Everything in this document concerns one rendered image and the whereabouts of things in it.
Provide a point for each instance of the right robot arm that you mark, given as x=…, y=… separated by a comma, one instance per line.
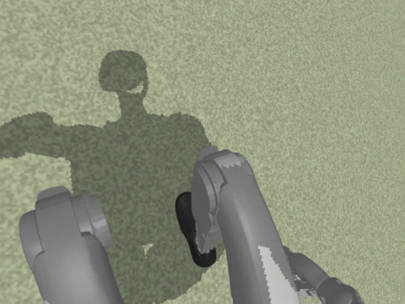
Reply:
x=334, y=291

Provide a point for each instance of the right robot hand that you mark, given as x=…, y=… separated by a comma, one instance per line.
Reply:
x=308, y=274

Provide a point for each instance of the right robot foot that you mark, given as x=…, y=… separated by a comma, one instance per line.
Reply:
x=188, y=227

